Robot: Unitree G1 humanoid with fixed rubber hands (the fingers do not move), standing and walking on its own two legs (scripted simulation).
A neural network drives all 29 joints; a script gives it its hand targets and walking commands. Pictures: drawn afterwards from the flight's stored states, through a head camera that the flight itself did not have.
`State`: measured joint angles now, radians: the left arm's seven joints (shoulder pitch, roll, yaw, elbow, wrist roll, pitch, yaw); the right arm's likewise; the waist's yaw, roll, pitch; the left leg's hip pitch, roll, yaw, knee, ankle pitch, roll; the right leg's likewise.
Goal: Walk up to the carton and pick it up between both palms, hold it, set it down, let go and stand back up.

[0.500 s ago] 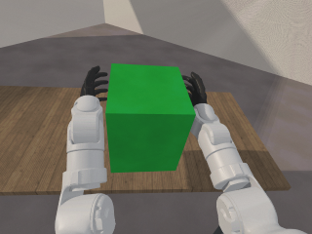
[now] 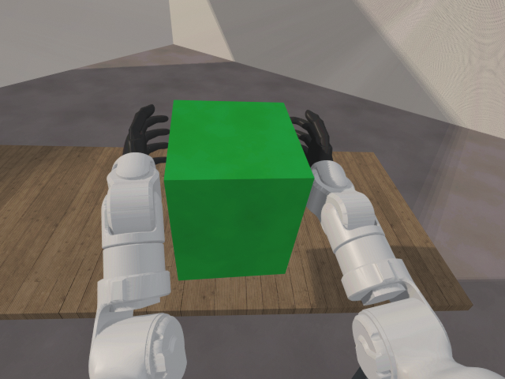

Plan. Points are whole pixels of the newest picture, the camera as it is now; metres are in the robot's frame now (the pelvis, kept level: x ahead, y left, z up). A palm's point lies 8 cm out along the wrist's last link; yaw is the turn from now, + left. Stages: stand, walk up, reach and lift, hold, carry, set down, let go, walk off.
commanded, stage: hold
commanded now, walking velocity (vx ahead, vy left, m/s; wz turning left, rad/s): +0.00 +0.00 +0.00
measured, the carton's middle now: (231, 190) +0.36 +0.00 +0.17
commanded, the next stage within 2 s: none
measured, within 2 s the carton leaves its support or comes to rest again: neither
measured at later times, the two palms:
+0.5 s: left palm (133, 152) +0.37 +0.13 +0.24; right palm (318, 152) +0.36 -0.13 +0.23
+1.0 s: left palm (132, 149) +0.37 +0.13 +0.24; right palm (316, 146) +0.37 -0.13 +0.24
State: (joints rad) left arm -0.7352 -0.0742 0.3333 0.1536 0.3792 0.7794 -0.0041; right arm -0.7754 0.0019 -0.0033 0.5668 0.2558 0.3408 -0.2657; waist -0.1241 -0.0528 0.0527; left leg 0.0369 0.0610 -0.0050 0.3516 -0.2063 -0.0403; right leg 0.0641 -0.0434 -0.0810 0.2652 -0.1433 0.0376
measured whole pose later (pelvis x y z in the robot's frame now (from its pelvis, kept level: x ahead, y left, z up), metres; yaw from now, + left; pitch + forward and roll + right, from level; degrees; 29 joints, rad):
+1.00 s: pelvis +0.00 -0.01 +0.00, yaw +1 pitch -9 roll -1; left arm -0.78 -0.04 0.35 0.19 0.35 0.82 -0.02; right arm -0.85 -0.01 0.00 0.57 0.29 0.44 -0.31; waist -0.13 -0.04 0.00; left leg 0.01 0.06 -0.03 0.35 -0.20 -0.05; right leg 0.05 -0.04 -0.08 0.28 -0.16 0.03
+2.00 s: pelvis +0.00 -0.01 +0.00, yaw +1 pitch -9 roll -1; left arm -0.81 -0.03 0.37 0.22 0.36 0.83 -0.05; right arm -0.87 -0.01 -0.02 0.58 0.29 0.46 -0.31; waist -0.11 -0.04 0.00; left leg 0.01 0.06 -0.04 0.35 -0.20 -0.05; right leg 0.03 -0.03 -0.07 0.29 -0.16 0.03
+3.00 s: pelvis +0.00 -0.01 +0.00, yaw +2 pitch -9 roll -1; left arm -0.80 -0.03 0.37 0.21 0.36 0.83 -0.04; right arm -0.87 -0.01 -0.01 0.57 0.30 0.47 -0.32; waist -0.12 -0.04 -0.01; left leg 0.00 0.06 -0.05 0.35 -0.20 -0.05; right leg 0.03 -0.02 -0.06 0.29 -0.16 0.02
